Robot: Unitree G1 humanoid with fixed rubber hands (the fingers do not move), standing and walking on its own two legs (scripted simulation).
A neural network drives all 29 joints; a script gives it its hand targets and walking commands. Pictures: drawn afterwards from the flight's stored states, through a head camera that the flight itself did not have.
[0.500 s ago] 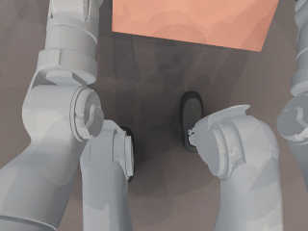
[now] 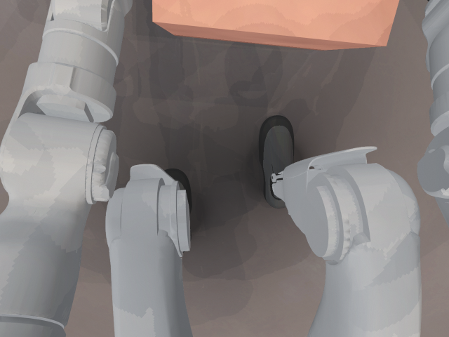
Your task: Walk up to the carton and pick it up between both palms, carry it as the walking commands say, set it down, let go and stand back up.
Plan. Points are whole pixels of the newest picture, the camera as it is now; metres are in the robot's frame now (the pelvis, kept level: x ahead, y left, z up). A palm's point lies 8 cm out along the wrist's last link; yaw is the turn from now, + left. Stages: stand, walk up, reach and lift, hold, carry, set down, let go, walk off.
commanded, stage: set down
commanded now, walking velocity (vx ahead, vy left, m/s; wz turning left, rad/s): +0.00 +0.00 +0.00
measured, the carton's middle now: out of the picture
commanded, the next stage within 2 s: let go in 1.66 s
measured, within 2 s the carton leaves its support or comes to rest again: neither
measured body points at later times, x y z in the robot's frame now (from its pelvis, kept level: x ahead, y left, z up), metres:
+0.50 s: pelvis +0.00 +0.00 +0.01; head +0.37 -0.05 +0.25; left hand +0.62 +0.08 -0.14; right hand +0.51 -0.35 -0.14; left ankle +0.09 +0.12 -0.34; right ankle +0.16 -0.13 -0.34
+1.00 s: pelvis +0.01 -0.01 +0.12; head +0.36 -0.06 +0.40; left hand +0.63 +0.08 +0.01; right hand +0.51 -0.36 +0.01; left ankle +0.09 +0.12 -0.34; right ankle +0.16 -0.13 -0.34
